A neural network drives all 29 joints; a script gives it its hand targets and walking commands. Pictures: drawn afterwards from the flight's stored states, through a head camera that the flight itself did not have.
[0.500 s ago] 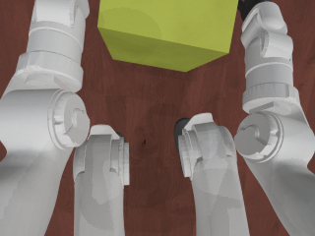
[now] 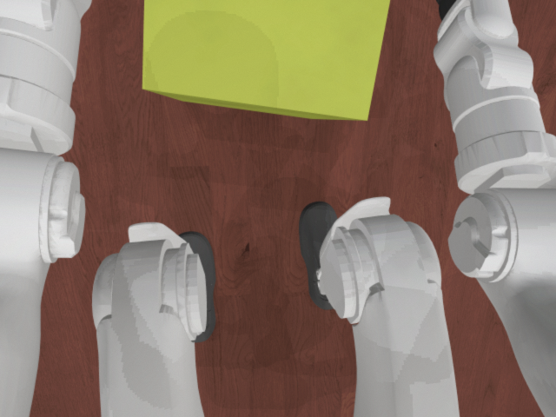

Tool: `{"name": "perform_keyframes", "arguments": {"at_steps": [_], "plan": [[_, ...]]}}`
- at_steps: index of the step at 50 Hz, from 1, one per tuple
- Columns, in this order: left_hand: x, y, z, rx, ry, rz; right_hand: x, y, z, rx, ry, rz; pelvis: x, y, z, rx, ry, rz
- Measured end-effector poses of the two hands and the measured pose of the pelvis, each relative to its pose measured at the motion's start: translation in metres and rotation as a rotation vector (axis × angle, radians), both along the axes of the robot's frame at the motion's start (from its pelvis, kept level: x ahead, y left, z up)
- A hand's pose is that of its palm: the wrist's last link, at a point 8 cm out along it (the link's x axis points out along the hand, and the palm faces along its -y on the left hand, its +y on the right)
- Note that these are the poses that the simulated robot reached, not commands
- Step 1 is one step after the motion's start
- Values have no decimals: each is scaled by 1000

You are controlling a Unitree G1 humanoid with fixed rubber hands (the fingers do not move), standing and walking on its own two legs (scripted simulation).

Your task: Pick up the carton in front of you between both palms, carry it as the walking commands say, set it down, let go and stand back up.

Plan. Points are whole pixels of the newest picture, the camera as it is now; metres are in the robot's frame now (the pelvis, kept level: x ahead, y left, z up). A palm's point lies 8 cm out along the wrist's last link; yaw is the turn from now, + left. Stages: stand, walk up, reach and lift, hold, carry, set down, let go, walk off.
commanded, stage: set down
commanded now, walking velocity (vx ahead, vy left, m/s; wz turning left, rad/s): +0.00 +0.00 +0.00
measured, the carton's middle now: (262, 22) +0.53 -0.03 -0.25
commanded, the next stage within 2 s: let go in 0.92 s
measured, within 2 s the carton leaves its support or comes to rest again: neither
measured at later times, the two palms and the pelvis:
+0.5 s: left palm out of the picture +0.60 +0.15 +0.02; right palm out of the picture +0.53 -0.23 +0.02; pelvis +0.01 +0.00 +0.12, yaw +0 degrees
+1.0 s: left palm out of the picture +0.59 +0.16 +0.16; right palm out of the picture +0.52 -0.23 +0.16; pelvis +0.04 +0.00 +0.26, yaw +1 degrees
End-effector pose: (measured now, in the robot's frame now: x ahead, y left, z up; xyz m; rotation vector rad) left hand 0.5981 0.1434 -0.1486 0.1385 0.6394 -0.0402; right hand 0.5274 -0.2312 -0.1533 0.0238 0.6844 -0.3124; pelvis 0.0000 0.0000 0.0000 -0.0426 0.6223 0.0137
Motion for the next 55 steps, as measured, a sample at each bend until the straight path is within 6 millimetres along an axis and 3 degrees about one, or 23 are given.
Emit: {"name": "perform_keyframes", "arguments": {"at_steps": [6, 14, 28, 46, 51, 55], "plan": [[3, -11, 49, 7, -13, 5, 2, 2, 51, 5, -51, -6, -2, 0, 23, 9, 27, -15], [-1, -1, 108, 7, 12, 23, 2, 6, 111, 2, -40, -6, 2, -1, 68, 19, 118, -18], [3, 9, 180, 6, -6, 13, 4, 0, 186, -15, -53, -4, 13, 0, 136, 13, 206, -9], [1, 16, 296, -2, 2, 8, -1, -3, 299, -6, -60, 10, 31, 0, 239, 23, 210, -11], [-7, 19, 317, 12, 10, 17, -4, 0, 319, -18, -46, 46, 36, -1, 263, 26, 201, -8], [-27, 24, 328, 49, 24, 48, -16, 3, 331, -46, -15, 116, 44, -3, 282, 32, 182, -3]]}}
